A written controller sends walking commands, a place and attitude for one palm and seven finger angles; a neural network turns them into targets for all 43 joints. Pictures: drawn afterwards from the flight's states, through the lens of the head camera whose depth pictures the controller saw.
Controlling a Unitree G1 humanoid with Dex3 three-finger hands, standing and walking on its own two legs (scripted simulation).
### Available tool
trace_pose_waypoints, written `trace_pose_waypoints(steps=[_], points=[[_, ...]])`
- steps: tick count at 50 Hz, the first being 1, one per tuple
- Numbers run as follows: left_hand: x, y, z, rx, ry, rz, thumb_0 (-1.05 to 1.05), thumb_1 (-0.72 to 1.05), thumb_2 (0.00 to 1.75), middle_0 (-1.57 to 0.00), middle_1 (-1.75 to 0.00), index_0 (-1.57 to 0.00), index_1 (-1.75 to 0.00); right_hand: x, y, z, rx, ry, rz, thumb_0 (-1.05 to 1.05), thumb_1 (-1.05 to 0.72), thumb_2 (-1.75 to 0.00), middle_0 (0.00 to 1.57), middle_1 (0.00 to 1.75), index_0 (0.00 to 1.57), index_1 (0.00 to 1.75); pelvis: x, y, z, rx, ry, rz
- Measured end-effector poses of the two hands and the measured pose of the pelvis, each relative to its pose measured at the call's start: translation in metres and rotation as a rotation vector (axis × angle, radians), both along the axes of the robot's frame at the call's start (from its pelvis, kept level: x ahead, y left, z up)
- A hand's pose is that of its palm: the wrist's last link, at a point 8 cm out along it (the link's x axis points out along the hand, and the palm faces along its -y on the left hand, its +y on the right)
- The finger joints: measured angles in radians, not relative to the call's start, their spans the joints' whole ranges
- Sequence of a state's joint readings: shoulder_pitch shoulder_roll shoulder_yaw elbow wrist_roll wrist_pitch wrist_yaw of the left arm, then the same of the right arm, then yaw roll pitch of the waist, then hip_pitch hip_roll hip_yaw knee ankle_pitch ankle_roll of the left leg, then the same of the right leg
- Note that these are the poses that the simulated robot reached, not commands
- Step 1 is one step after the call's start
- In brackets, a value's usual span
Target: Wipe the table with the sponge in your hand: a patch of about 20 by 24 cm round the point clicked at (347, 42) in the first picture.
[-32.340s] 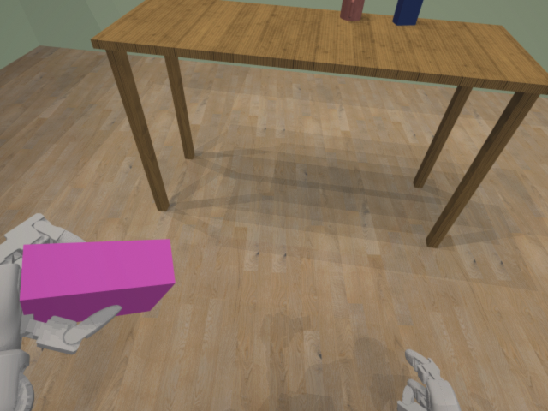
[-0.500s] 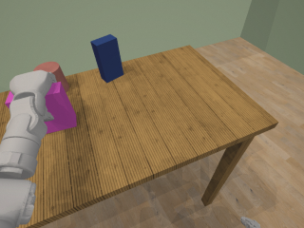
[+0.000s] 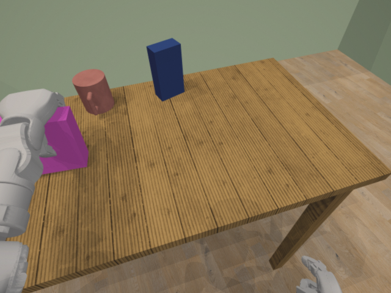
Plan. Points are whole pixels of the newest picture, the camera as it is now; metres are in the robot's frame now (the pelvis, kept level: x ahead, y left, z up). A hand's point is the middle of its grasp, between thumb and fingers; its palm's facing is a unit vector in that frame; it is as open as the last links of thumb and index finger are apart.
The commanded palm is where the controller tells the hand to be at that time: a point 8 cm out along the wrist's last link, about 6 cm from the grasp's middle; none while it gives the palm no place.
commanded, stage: wipe back along the first lane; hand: left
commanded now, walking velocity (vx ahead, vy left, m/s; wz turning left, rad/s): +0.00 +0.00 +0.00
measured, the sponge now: (51, 150) +0.36 +0.35 +0.10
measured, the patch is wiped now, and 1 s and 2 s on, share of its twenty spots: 1.00 1.00 1.00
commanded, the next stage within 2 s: lift the sponge slowly off the table in 1.56 s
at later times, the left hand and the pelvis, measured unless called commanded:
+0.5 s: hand (52, 144) +0.34 +0.31 +0.14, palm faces +0.00 -0.03 -1.00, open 9.6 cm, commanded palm +0.29 +0.31 +0.18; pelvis -0.01 -0.01 +0.00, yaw -1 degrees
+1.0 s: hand (44, 165) +0.29 +0.30 +0.14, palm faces +0.04 -0.03 -1.00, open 9.6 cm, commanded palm +0.24 +0.29 +0.17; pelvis -0.01 -0.02 -0.01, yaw -2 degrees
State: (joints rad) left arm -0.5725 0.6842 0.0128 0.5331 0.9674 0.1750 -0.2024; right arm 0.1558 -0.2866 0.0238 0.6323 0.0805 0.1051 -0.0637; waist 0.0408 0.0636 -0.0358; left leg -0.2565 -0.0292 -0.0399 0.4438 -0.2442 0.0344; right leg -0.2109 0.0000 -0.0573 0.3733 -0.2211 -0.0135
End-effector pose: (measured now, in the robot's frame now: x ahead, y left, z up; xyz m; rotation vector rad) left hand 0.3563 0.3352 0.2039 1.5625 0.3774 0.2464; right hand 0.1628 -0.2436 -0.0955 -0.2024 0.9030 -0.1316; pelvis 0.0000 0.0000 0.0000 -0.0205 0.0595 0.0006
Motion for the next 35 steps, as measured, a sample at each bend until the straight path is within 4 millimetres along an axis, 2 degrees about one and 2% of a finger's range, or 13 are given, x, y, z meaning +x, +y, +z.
trace_pose_waypoints(steps=[7, 12, 23, 35], points=[[-0.009, -0.013, -0.002, -0.012, -0.049, -0.039, -0.01, -0.51, 1.12, -0.75, -1.42, -0.80, -1.40, -0.013, 0.003, -0.007, 0.027, 0.030, -0.010, 0.01, -0.91, -0.89, 0.20, 0.30, 0.20, 0.30, -0.001, 0.003, 0.001, 0.002, -0.004, -0.011], [-0.020, -0.019, -0.005, -0.022, -0.079, -0.020, -0.01, -0.50, 1.12, -0.74, -1.43, -0.79, -1.40, -0.016, 0.004, -0.009, 0.041, 0.033, -0.005, 0.01, -0.91, -0.89, 0.20, 0.30, 0.20, 0.30, -0.003, 0.002, 0.000, 0.004, -0.014, -0.014], [-0.034, -0.027, -0.005, -0.021, -0.079, 0.019, -0.02, -0.49, 1.12, -0.73, -1.44, -0.78, -1.42, 0.002, -0.001, 0.002, 0.045, -0.047, 0.011, 0.01, -0.91, -0.89, 0.20, 0.30, 0.20, 0.30, -0.007, -0.006, -0.001, 0.007, -0.035, -0.013], [-0.061, -0.034, -0.007, -0.028, -0.101, 0.027, -0.02, -0.49, 1.12, -0.72, -1.45, -0.77, -1.43, 0.018, -0.010, 0.008, 0.042, -0.090, 0.035, 0.01, -0.91, -0.89, 0.20, 0.30, 0.20, 0.30, -0.007, -0.016, -0.003, 0.009, -0.051, -0.016]])
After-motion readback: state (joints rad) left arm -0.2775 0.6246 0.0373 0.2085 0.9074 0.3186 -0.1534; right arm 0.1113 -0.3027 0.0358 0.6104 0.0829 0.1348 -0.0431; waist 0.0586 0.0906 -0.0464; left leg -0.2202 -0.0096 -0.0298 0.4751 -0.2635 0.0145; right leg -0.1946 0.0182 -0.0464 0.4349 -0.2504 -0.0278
